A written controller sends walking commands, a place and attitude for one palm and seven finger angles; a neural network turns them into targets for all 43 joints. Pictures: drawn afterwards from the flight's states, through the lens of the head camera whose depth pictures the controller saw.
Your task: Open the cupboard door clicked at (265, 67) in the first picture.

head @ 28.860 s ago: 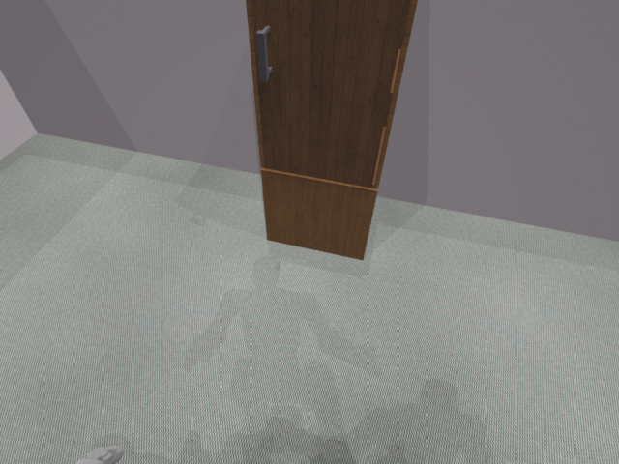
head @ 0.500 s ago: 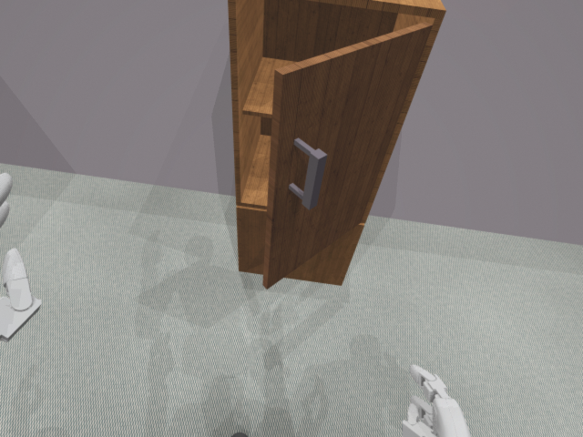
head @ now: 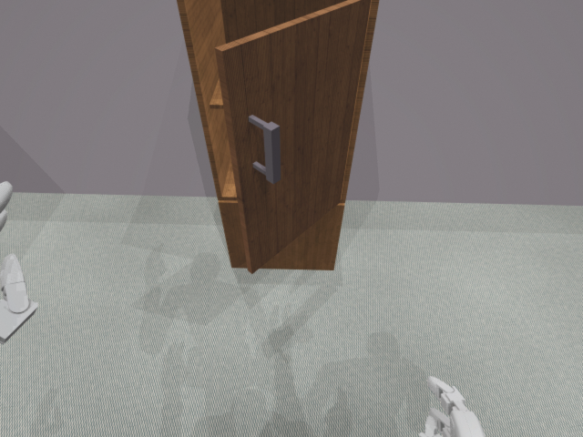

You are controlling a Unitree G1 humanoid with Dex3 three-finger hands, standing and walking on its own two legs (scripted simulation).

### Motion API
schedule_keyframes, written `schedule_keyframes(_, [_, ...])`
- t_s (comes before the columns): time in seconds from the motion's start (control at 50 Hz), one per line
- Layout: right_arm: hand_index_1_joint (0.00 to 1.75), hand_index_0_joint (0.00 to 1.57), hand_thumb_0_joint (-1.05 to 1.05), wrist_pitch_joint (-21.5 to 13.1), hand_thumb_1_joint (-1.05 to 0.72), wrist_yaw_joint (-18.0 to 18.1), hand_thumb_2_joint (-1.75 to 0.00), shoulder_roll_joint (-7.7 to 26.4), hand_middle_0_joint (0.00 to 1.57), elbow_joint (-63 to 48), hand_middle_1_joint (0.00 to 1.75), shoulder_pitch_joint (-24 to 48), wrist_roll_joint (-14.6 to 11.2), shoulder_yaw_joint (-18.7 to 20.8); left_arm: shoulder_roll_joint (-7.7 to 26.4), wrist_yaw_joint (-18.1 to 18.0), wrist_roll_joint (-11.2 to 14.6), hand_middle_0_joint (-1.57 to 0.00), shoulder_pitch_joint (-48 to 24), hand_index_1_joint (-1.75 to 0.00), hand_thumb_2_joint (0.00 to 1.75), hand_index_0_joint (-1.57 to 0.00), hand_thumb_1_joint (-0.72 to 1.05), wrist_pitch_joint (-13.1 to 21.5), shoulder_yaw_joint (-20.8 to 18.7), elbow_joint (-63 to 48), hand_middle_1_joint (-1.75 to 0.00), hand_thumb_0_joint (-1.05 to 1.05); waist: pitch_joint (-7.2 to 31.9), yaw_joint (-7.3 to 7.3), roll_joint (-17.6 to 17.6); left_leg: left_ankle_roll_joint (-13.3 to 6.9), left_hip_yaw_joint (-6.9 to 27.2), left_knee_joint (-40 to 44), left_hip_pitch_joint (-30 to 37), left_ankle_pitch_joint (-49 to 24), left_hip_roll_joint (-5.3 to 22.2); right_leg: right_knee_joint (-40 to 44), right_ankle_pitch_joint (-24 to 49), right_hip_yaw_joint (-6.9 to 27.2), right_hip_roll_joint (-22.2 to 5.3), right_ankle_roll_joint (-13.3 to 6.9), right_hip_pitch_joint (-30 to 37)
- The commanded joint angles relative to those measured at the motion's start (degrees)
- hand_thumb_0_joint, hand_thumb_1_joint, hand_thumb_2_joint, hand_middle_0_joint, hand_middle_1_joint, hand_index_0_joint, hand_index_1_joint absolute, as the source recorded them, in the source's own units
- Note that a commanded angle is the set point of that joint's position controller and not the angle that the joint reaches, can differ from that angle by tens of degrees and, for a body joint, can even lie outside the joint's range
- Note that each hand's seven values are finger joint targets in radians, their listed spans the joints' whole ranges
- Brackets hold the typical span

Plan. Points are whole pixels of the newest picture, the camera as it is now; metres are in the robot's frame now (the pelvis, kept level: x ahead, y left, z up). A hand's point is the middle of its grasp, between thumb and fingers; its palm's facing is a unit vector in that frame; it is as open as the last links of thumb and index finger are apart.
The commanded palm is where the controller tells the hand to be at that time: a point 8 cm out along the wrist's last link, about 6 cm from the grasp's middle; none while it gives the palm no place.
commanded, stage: stop stepping back and stand still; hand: left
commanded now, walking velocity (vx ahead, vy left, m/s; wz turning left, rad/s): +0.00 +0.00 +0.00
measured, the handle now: (264, 149) +0.59 +0.05 +0.07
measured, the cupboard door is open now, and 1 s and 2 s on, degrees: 48 48 48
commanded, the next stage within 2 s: let the arm hang, fingers relaxed in 0.22 s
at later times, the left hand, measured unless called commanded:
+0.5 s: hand (120, 422) +0.17 +0.24 -0.07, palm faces +0.01 -0.93 -0.37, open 7.4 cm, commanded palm none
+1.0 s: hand out of the picture -0.08 +0.22 -0.15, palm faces +0.07 -0.97 -0.25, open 7.3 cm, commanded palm none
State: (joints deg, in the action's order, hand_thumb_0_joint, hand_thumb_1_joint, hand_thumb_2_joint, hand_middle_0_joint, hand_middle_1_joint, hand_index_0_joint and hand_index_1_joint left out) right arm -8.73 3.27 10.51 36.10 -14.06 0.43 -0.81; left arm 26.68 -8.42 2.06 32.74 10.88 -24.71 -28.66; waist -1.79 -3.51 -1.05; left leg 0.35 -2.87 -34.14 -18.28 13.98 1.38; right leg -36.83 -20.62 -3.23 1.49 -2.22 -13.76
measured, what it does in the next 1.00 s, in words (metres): steps on the spot: left foot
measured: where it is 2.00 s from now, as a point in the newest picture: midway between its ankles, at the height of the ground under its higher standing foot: outside the picture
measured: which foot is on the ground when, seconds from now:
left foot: down 0.00-0.00, up 0.02-0.24, down 0.26-1.00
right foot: down 0.00-1.00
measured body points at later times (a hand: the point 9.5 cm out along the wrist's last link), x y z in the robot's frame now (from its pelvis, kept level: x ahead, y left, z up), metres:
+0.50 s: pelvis +0.00 +0.01 +0.01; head +0.01 -0.01 +0.45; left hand +0.17 +0.29 -0.04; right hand +0.17 -0.25 -0.10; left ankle +0.01 +0.14 -0.72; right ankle -0.01 -0.07 -0.72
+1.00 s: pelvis -0.03 +0.03 +0.02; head -0.01 +0.02 +0.47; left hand -0.08 +0.27 -0.13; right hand -0.04 -0.18 -0.15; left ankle +0.01 +0.14 -0.72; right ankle -0.01 -0.07 -0.72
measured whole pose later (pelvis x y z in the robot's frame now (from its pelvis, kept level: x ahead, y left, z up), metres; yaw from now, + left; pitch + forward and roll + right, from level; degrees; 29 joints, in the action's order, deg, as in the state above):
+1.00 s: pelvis -0.03 +0.03 +0.02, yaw +2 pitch -2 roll -1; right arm 1.9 1.1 7.7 64.1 -17.1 1.4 -0.6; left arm 10.5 -1.4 -0.4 18.8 -1.4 -0.5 66.5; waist -3.5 0.0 2.4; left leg -1.1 0.1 -25.2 -13.6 9.9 -0.7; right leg -24.1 -11.9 -4.7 0.4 -1.8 -10.6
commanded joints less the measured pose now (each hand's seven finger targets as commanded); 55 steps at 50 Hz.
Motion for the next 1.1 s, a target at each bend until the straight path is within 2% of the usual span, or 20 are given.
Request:
schedule_keyframes(0.0, [0.3, 0.2, 0.0, -1.3, -0.9, 0.28, -0.9, 7.38, 0.2, -7.87, 0.3, 6.47, -0.39, 3.98, 8.62, -1.2, 0.63, -0.2, 0.98, -0.3, 0.9, -0.2, 0.9, 4.1, -9.4, -8.04, -0.3, 0.0, -0.27, 3.78, -8.29, 0.02, 3.64, -20.93, -11.74, 12.05, -1.88, 29.05, -11.42, 33.85, -19.5, -6.17, -4.09])
schedule_keyframes(0.04, [0.3, 0.2, 0.0, -1.63, -0.9, 0.19, -0.9, 7.76, 0.2, -6.39, 0.3, 4.78, -0.38, 4.13, 7.03, -1.26, 0.55, -0.2, -1.08, -0.3, 0.9, -0.2, 0.9, 5.01, -8.19, -5.06, -0.3, 0.0, 0.62, 2.07, -5.47, 0.32, 6.33, -26.42, -12.7, 7.8, -0.21, 26.14, 3.94, 28.24, -18.59, -4.84, -1.53])
schedule_keyframes(0.06, [0.3, 0.2, 0.0, -1.93, -0.9, 0.4, -0.9, 7.24, 0.2, -5.64, 0.3, 4.39, -0.39, 3.48, 6.66, -1.27, 0.45, -0.2, -2.28, -0.3, 0.9, -0.2, 0.9, 5.3, -7.65, -2.72, -0.3, 0.0, 1.89, 1.92, -3.86, 0.41, 6.27, -23.11, -12.4, 6.64, 0.95, 22.33, 13.72, 23.2, -17.32, -5.73, 2.18])
schedule_keyframes(0.1, [0.3, 0.2, 0.0, -1.95, -0.9, 1.2, -0.9, 6.58, 0.2, -5.52, 0.3, 5.48, -0.41, 2.52, 5.73, -1.46, -0.55, -0.2, -6.24, -0.3, 0.9, -0.2, 0.9, 5.55, -5.6, 0.34, -0.3, 0.0, 3.36, 2.48, -4.41, -0.12, 3.12, -13.03, -7.21, 5.24, 0.75, 17.89, 26.15, 14.52, -13.58, -4.36, 5.12])
schedule_keyframes(0.2, [0.3, 0.2, 0.0, -3.07, -0.9, 1.94, -0.9, 7.7, 0.2, -6.1, 0.3, 6.55, -0.06, 3.14, 4.52, -1.78, -0.89, -0.2, -11.35, -0.3, 0.9, -0.2, 0.9, 4.42, -2.2, -3.82, -0.3, 0.0, 6.76, 4.12, -5.44, -2.33, 0.53, 7.67, 5.4, -4.01, -1.4, 14.73, 31.91, 10.63, -10.18, 1.2, 8.74])
schedule_keyframes(0.26, [0.3, 0.2, 0.0, -2.37, -0.9, 1.39, -0.9, 9.06, 0.2, -8.22, 0.3, 7.3, -0.4, 3.83, 6.62, -2.09, -0.68, -0.2, -8.13, -0.3, 0.9, -0.2, 0.9, 4.61, -3.92, -12.4, -0.3, 0.0, 10.56, 5.08, 2.68, -3.94, 5.12, 8.88, 13.95, -24.31, 4.79, 11.63, 30.55, 7.99, -6.17, 5.21, 6.73])
schedule_keyframes(0.28, [0.3, 0.2, 0.0, -2.03, -0.9, 1.17, -0.9, 9.18, 0.2, -8.92, 0.3, 7.45, -0.75, 3.9, 7.25, -1.93, -0.49, -0.2, -6.42, -0.3, 0.9, -0.2, 0.9, 4.86, -4.54, -13.93, -0.3, 0.0, 10.41, 5.17, 3.3, -3.76, 5.31, 8.49, 13.76, -25.14, 5.16, 12.46, 28.47, 8.19, -5.75, 5.36, 6.59])
schedule_keyframes(0.3, [0.3, 0.2, 0.0, -2.17, -0.9, -3.52, -0.9, 19.73, 0.2, 5.56, 0.3, 8.97, 0.36, 6.63, -2.16, 6.13, -5.31, -0.2, -7.1, -0.3, 0.9, -0.2, 0.9, -4.75, 18.68, 37.62, -0.3, 0.0, 6.38, 1.71, 2.24, -3.68, 6.91, -1.58, 5.37, -36.03, 5.38, 4.06, 42.43, 4.3, -9.53, 1.46, 1.97])
schedule_keyframes(0.32, [0.3, 0.2, 0.0, 1.18, -0.9, -3.14, -0.9, 15.72, 0.2, 5.01, 0.3, 3.84, -0.11, 6.91, -3.58, 7.55, -4.6, -0.2, -5.87, -0.3, 0.9, -0.2, 0.9, -8.76, 17.42, 39.05, -0.3, 0.0, 10.11, 2.71, 2.67, -3.3, 5.08, -0.91, 7.26, -37.16, 4.39, 4.33, 44.93, 7.44, -8.35, -0.08, 4.56])
schedule_keyframes(0.36, [0.3, 0.2, 0.0, 3.44, -0.9, -3.16, -0.9, 14.45, 0.2, 4.54, 0.3, 2.89, -0.27, 5.7, -3.5, 8.27, -4.11, -0.2, -8.86, -0.3, 0.9, -0.2, 0.9, -9.24, 17.84, 40.59, -0.3, 0.0, 10.21, 2.94, 3.02, -3.43, 6.75, 0.53, 4.36, -25.9, 4.85, 4.57, 33.39, 5.35, -8.66, -1.06, 3.26])
schedule_keyframes(0.42, [0.3, 0.2, 0.0, 5.62, -0.9, -3.51, -0.9, 13.71, 0.2, 4.84, 0.3, 6.36, 0.52, 4.07, -2.55, 8.54, -3.97, -0.2, -16.31, -0.3, 0.9, -0.2, 0.9, -9.67, 19.7, 49.99, -0.3, 0.0, 4.32, 3.5, -3.88, -4.41, 11.11, 7.02, -2.9, -10.19, 5.86, 8.44, 10.97, 4.77, -6.75, -0.33, 1.96])
schedule_keyframes(0.46, [0.3, 0.2, 0.0, 6.36, -0.9, -3.1, -0.9, 13.48, 0.2, 5.94, 0.3, 7.0, 1.12, 3.22, -2.73, 8.44, -3.71, -0.2, -17.68, -0.3, 0.9, -0.2, 0.9, -9.43, 20.58, 56.53, -0.3, 0.0, 4.67, 3.83, -8.46, -3.41, 9.51, 5.45, -0.45, -14.61, 4.08, 10.77, 18.52, 7.23, -7.77, -0.56, 3.03])
schedule_keyframes(0.5, [0.3, 0.2, 0.0, 7.27, -0.9, -2.73, -0.9, 12.74, 0.2, 8.66, 0.3, 5.96, 1.01, 3.05, -2.38, 7.93, -3.34, -0.2, -19.88, -0.3, 0.9, -0.2, 0.9, -9.73, 21.17, 63.08, -0.3, 0.0, 8.04, 2.87, -5.16, -2.02, 6.98, 4.04, 4.04, -16.76, 2.28, 10.37, 26.96, 7.67, -10.43, -1.81, 5.02])
schedule_keyframes(0.58, [0.3, 0.2, 0.0, 8.61, -0.9, -2.36, -0.9, 9.84, 0.2, 12.91, 0.3, 6.12, 1.13, 1.45, -5.02, 7.3, -2.66, -0.2, -19.63, -0.3, 0.9, -0.2, 0.9, -10.55, 22.75, 73.24, -0.3, 0.0, 6.08, 3.42, 9.73, -2.0, 8.24, 9.74, 4.85, -13.91, 3.53, 12.96, 17.37, 6.77, -8.06, -0.33, 6.43])
schedule_keyframes(0.66, [0.3, 0.2, 0.0, 9.38, -0.9, -1.9, -0.9, 7.88, 0.2, 17.19, 0.3, 3.92, 0.97, 1.35, -7.28, 7.28, -2.53, -0.2, -17.68, -0.3, 0.9, -0.2, 0.9, -10.71, 22.75, 81.35, -0.3, 0.0, 2.1, 3.43, 11.33, -1.91, 8.75, 12.37, 3.48, -3.63, 3.29, 17.97, 6.88, 6.66, -7.55, -0.8, 5.28])
schedule_keyframes(0.7, [0.3, 0.2, 0.0, 9.68, -0.9, -1.87, -0.9, 7.32, 0.2, 19.26, 0.3, 2.11, 0.91, 1.34, -7.32, 7.34, -2.4, -0.2, -17.24, -0.3, 0.9, -0.2, 0.9, -10.67, 23.03, 84.43, -0.3, 0.0, 0.85, 3.15, 10.46, -1.83, 8.71, 13.21, 3.07, 0.06, 2.95, 19.56, 3.45, 6.85, -7.64, -1.18, 4.47])
schedule_keyframes(0.72, [0.3, 0.2, 0.0, 9.79, -0.9, -1.77, -0.9, 7.29, 0.2, 19.89, 0.3, 0.96, 0.83, 1.49, -7.58, 7.29, -2.42, -0.2, -17.04, -0.3, 0.9, -0.2, 0.9, -10.63, 22.99, 85.5, -0.3, 0.0, 0.26, 3.15, 6.51, -1.94, 9.01, 13.26, 3.51, 0.72, 3.06, 20.27, 2.14, 6.53, -7.4, -1.24, 3.88])
schedule_keyframes(0.78, [0.3, 0.2, 0.0, 9.97, -0.9, -1.66, -0.9, 6.49, 0.2, 22.46, 0.3, -1.9, 0.9, 1.82, -8.91, 7.27, -2.44, -0.2, -16.51, -0.3, 0.9, -0.2, 0.9, -10.72, 23.27, 88.57, -0.3, 0.0, -1.87, 2.66, 1.83, -2.19, 8.72, 13.54, 4.02, 3.19, 2.77, 21.67, -2.35, 6.69, -7.65, -1.36, 0.57])
schedule_keyframes(0.9, [0.3, 0.2, 0.0, 9.7, -0.9, -1.42, -0.9, 4.5, 0.2, 25.65, 0.3, -5.36, 0.92, 1.79, -10.81, 6.83, -2.4, -0.2, -14.3, -0.3, 0.9, -0.2, 0.9, -10.67, 23.37, 91.97, -0.3, 0.0, -2.72, 2.73, -0.91, -2.72, 8.91, 14.66, 3.87, 2.72, 3.1, 20.52, -2.01, 5.92, -7.21, -1.16, -0.19])
schedule_keyframes(1.08, [0.3, 0.2, 0.0, 9.19, -0.9, -1.31, -0.9, 2.39, 0.2, 27.61, 0.3, -6.88, 1.07, 1.62, -12.3, 6.45, -2.55, -0.2, -12.16, -0.3, 0.9, -0.2, 0.9, -10.82, 23.03, 93.48, -0.3, 0.0, -4.92, 3.54, 1.96, -3.06, 10.27, 17.98, 0.05, 5.87, 3.42, 17.74, 0.44, 5.06, -6.39, -0.58, 1.02])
